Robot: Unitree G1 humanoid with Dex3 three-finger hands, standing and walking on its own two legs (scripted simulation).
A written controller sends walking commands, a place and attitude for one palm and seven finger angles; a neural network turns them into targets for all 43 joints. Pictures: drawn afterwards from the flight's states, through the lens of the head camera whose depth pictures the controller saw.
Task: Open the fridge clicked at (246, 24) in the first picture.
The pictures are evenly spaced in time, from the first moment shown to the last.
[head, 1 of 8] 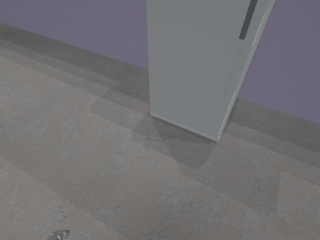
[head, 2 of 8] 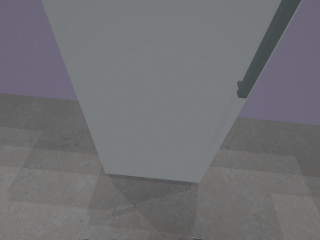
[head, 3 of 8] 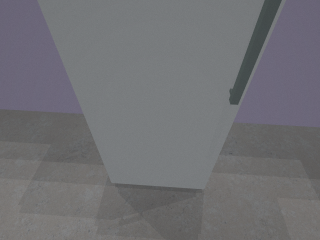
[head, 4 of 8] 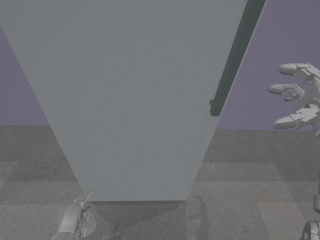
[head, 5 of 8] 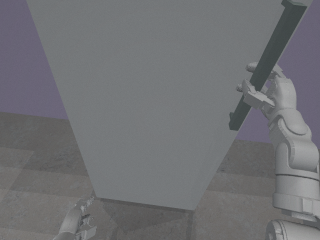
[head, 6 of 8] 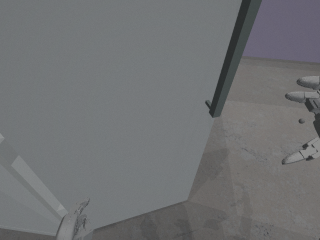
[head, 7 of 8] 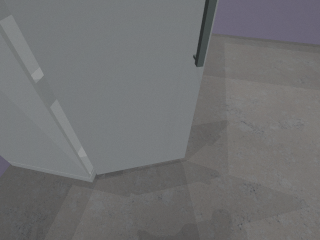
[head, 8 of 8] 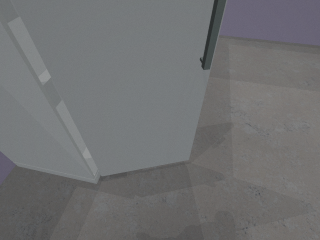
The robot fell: no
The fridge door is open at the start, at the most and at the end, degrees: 0 69 66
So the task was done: yes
